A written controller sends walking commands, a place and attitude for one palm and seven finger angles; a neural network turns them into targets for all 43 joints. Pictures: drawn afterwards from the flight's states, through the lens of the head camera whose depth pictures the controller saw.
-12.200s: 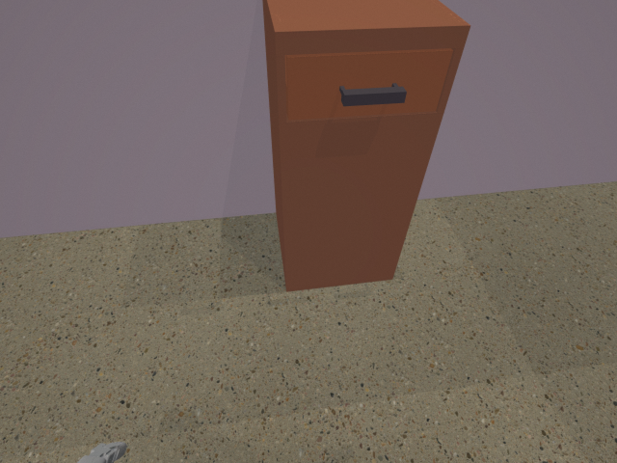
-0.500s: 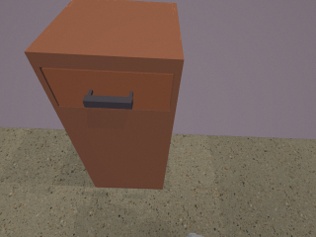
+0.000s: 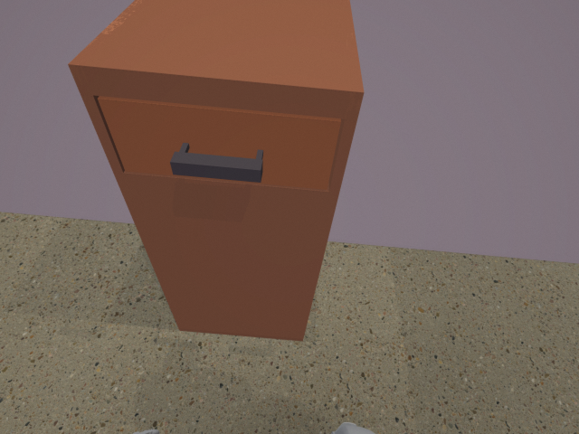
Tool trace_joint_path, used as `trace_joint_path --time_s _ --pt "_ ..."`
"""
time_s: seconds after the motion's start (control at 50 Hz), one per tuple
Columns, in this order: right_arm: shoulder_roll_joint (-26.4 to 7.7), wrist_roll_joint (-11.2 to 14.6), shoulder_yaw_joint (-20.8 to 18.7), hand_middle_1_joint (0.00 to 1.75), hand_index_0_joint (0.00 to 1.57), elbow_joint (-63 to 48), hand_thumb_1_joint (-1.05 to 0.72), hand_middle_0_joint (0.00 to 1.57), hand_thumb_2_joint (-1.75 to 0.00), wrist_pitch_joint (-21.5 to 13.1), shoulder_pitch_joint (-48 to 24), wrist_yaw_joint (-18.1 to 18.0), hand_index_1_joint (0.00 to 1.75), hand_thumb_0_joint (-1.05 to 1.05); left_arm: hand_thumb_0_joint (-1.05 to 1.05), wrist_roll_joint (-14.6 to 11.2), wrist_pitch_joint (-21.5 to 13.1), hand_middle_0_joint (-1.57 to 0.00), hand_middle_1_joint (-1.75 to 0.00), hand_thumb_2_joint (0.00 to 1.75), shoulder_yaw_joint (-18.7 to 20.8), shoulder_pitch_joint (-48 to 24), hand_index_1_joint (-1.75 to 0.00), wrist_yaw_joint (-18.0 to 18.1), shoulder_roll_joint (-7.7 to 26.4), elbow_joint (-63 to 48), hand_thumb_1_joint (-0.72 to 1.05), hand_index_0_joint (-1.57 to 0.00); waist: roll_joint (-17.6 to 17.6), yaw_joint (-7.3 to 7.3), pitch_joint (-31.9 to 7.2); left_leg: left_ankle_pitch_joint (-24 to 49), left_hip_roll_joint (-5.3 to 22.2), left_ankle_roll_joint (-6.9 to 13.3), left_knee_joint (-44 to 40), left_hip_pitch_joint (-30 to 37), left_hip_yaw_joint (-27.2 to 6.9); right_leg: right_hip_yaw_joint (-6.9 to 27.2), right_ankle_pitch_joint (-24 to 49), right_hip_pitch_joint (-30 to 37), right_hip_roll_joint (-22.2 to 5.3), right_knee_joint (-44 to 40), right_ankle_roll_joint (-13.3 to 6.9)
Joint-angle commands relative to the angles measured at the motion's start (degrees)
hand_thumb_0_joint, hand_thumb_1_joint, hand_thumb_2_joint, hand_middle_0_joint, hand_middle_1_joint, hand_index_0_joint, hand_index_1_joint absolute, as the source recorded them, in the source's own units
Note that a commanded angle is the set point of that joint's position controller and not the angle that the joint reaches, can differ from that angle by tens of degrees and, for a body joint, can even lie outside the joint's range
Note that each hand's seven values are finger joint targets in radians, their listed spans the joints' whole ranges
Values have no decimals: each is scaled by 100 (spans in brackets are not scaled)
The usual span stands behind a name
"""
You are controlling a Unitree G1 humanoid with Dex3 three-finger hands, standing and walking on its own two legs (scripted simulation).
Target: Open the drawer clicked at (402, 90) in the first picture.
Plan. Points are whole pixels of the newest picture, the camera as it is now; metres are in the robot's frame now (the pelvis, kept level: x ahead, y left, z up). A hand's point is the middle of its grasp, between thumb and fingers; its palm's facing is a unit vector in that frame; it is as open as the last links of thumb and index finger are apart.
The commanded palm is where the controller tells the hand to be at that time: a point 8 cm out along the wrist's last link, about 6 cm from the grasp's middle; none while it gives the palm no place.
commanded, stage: come to a stop and stand still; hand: left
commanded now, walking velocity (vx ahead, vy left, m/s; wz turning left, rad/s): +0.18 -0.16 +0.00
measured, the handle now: (220, 159) +0.52 +0.15 +0.08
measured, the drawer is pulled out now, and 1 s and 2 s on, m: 0.00 0.00 0.00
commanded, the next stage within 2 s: look again from close up in 0.80 s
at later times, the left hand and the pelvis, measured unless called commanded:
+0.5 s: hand out of the picture -0.01 +0.12 -0.15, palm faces +0.01 -0.98 -0.20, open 7.3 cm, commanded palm none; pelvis -0.01 -0.04 +0.02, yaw -1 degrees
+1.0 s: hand out of the picture -0.03 +0.11 -0.15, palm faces +0.03 -0.99 -0.16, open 7.4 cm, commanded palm none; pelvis +0.00 -0.04 +0.02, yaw +0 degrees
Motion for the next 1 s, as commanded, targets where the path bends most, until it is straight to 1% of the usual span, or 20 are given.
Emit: trace_joint_path --time_s 0.0,0.02,0.06,0.12,0.2,0.24,0.28,0.32,0.34,0.36,0.38,0.4,0.46,0.58,0.72,0.86,0.88,0.9,0.92,0.98 --pt "-884 -140 -23 30 20 -304 -90 20 -90 -73 -107 -106 30 0 0 71 -20 -20 -30 90 120 346 -30 -106 334 -212 90 -20 1443 140 358 -1559 1621 721 -3392 -1316 -2164 718 -431 256 137 1561 66" --pt "-783 -121 28 30 20 -263 -90 20 -90 -106 -152 -130 30 0 0 73 -44 -20 -30 90 108 616 -30 -145 314 -46 90 -20 1145 229 276 -1175 1433 633 -3167 -904 -1803 691 -220 153 181 1730 86" --pt "-798 -88 31 30 20 -186 -90 20 -90 -139 125 -144 30 0 0 73 -108 -20 -30 90 39 849 -30 -198 238 126 90 -20 825 120 179 -638 1248 599 -2976 -15 -1330 440 -116 -144 233 1600 122" --pt "-791 -62 -5 30 20 61 -90 20 -90 -161 775 -177 30 0 0 81 -172 -20 -30 90 -5 732 -30 -222 228 128 90 -20 755 -157 112 -102 1389 673 -2926 1013 -1348 333 -278 -506 154 1178 170" --pt "-813 -77 -5 30 20 294 -90 20 -90 -157 1213 -196 30 0 0 60 -186 -20 -30 90 -71 564 -30 -230 177 115 90 -20 1002 -354 69 870 1555 839 -2760 1303 -1409 251 -782 -126 74 274 131" --pt "-848 -77 -6 30 20 365 -90 20 -90 -140 1156 -199 30 0 0 23 -187 -20 -30 90 -99 719 -30 -216 94 213 90 -20 1117 -288 -37 1293 1527 847 -2595 1105 -1307 170 -969 428 123 -295 81" --pt "-837 -39 16 30 20 437 -90 20 -90 -133 1059 -179 30 0 0 -12 -222 -20 -30 90 -122 1061 -30 -188 52 403 90 -20 1087 -119 -181 1461 1314 693 -2347 762 -1128 75 -435 1151 219 -1066 30" --pt "-596 41 73 30 20 509 -90 20 -90 -132 978 -154 30 0 0 -20 -293 -20 -30 90 -113 1514 -30 -119 162 633 90 -20 528 78 -352 1014 876 305 -1818 87 -715 376 573 2255 -16 -2094 -35" --pt "-359 86 140 30 20 499 -90 20 -90 -127 902 -134 30 0 0 -16 -340 -20 -30 90 -110 1602 -30 -68 360 713 90 -20 -137 87 -324 633 482 68 -1390 -219 -233 962 578 2417 -563 -2325 -219" --pt "-129 85 220 30 20 469 -90 20 -90 -101 809 -104 30 0 0 -36 -373 -20 -30 90 -110 1495 -30 -45 542 755 90 -20 -682 32 -97 123 202 -67 -1249 -298 31 1258 418 2012 -986 -2578 -449" --pt "-104 55 238 30 20 496 -90 20 -90 -74 840 -69 30 0 0 -44 -375 -20 -30 90 -134 1332 -30 -37 590 719 90 -20 -496 -33 6 138 196 -76 -1222 -47 15 1267 44 1603 -1146 -2681 -557" --pt "-58 0 246 30 20 595 -90 20 -90 -34 745 -76 30 0 0 -52 -438 -20 -30 90 -141 1318 -30 -17 480 750 90 -20 -1074 34 219 412 247 -82 -1043 22 21 1256 461 1366 -890 -2742 -582" --pt "-38 20 266 30 20 866 -90 20 -90 -38 1035 -102 30 0 0 -82 -481 -20 -30 90 -238 1292 -30 11 179 850 90 -20 -666 -85 289 985 352 -105 -1274 339 -35 838 1647 1415 -674 -2373 -541" --pt "-27 43 281 30 20 1071 -90 20 -90 -29 1088 -145 30 0 0 -90 -429 -20 -30 90 -231 1432 -30 34 143 934 90 -20 342 -15 453 1361 487 -125 -1592 533 -71 659 1017 1379 -306 -2342 -304" --pt "-5 57 256 30 20 1023 -90 20 -90 -41 1003 -181 30 0 0 -64 -453 -20 -30 90 -222 1594 -30 59 41 965 90 -20 61 -8 227 1393 500 -125 -1588 659 -38 618 1571 1590 -307 -2301 -228" --pt "-21 61 259 30 20 995 -90 20 -90 -44 881 -188 30 0 0 -46 -458 -20 -30 90 -228 1712 -30 68 -33 971 90 -20 112 14 328 1505 533 -99 -1658 752 -85 588 1604 1486 -269 -2273 -214" --pt "-543 16 199 30 20 278 -90 20 -90 -65 741 -83 30 0 0 75 -601 -20 -30 90 -271 1547 -30 52 962 527 90 -20 -155 -79 955 1107 293 -108 -1308 527 -428 765 1118 931 -212 -2322 -74" --pt "-387 -38 165 30 20 151 -90 20 -90 -138 742 -108 30 0 0 29 -608 -20 -30 90 -174 1437 -30 79 489 567 90 -20 588 -83 301 949 395 -57 -1011 414 -236 886 898 1018 -482 -2011 -284" --pt "-229 -65 139 30 20 224 -90 20 -90 -159 787 -153 30 0 0 42 -625 -20 -30 90 -127 1415 -30 77 502 560 90 -20 740 -115 -100 1117 322 -8 -904 385 -239 977 1426 1286 -511 -1947 -409" --pt "-148 -22 232 30 20 140 -90 20 -90 -174 986 -127 30 0 0 15 -633 -20 -30 90 -221 1542 -30 64 420 529 90 -20 -283 -60 -488 1081 246 37 -852 319 -156 882 2318 1727 -531 -1793 -472"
